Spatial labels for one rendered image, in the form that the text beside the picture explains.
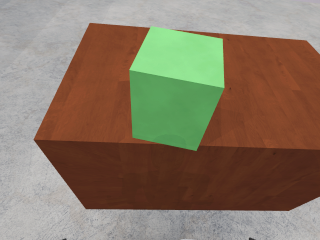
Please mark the pedestal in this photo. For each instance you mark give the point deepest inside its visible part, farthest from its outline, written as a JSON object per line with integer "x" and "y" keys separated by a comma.
{"x": 260, "y": 150}

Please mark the carton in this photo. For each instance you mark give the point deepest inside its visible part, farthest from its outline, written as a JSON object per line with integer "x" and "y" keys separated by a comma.
{"x": 176, "y": 81}

